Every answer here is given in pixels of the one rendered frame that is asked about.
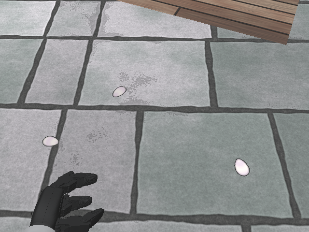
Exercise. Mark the left robot hand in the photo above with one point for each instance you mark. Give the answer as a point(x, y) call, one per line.
point(54, 204)

